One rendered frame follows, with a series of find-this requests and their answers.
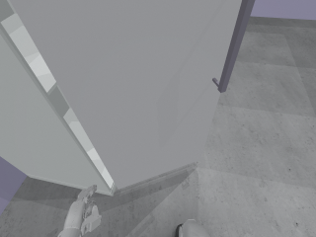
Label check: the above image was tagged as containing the right robot shin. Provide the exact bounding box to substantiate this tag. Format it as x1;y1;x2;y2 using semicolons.
184;219;196;224

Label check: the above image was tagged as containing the handle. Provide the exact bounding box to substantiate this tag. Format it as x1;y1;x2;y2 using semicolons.
212;0;256;93

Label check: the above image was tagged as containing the right robot thigh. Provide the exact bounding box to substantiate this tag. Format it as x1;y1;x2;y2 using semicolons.
179;222;212;237

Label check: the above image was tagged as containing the fridge door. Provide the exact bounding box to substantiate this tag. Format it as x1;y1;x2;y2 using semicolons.
10;0;242;190

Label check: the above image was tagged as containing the robot left hand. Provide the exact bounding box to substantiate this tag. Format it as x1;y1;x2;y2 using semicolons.
63;185;102;236

